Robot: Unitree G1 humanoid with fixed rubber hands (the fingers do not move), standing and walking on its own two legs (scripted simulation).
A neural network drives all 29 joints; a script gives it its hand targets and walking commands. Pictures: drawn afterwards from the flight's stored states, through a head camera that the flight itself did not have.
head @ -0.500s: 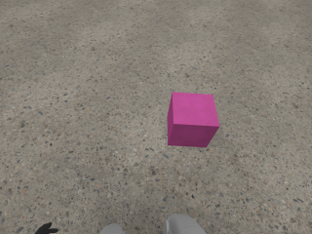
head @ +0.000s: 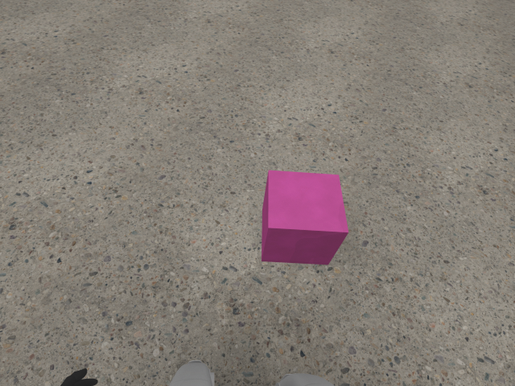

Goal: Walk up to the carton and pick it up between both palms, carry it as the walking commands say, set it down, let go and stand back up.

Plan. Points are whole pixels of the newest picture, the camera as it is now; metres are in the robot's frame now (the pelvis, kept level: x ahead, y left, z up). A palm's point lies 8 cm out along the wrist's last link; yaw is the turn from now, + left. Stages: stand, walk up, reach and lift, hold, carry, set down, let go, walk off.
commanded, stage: walk up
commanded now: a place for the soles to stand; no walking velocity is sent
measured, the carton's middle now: (299, 219) +0.75 -0.21 -0.60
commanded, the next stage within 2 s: none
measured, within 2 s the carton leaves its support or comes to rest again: neither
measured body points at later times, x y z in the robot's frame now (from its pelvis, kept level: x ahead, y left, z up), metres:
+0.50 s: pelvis +0.08 -0.09 +0.00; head +0.11 -0.07 +0.45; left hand +0.17 +0.23 -0.12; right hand +0.11 -0.44 -0.09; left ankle +0.08 +0.06 -0.68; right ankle +0.09 -0.17 -0.71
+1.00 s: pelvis +0.13 -0.19 +0.00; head +0.17 -0.18 +0.44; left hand +0.24 +0.13 -0.12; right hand +0.16 -0.55 -0.10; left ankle +0.12 -0.02 -0.66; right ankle +0.16 -0.26 -0.71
